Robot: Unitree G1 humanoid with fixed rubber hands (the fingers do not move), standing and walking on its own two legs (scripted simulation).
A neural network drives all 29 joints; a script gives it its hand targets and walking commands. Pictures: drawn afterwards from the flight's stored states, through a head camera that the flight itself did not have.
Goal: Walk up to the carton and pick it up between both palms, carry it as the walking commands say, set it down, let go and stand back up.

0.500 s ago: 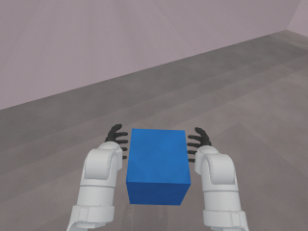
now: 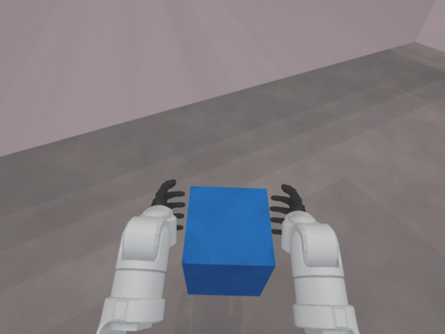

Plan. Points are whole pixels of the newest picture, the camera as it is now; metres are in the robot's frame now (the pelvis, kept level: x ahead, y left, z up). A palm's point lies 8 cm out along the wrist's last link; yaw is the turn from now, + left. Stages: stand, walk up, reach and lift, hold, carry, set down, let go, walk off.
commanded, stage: carry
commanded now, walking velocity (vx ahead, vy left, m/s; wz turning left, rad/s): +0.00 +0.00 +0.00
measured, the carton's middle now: (226, 243) +0.31 +0.00 -0.02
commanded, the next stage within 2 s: none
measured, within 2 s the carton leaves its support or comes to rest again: neither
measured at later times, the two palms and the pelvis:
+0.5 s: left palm (157, 219) +0.30 +0.12 +0.07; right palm (292, 224) +0.30 -0.11 +0.07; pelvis +0.00 +0.01 +0.00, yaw +0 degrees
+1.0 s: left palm (154, 222) +0.30 +0.13 +0.07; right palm (289, 226) +0.30 -0.11 +0.07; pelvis +0.00 +0.01 +0.00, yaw +0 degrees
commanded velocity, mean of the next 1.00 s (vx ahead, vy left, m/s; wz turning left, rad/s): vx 0.00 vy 0.00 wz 0.00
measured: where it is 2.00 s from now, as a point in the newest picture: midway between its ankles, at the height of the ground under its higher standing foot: outside the picture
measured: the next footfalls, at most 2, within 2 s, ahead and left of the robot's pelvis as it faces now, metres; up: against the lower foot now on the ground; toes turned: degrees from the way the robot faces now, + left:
none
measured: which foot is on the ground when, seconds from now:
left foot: down 0.00-1.00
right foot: down 0.00-1.00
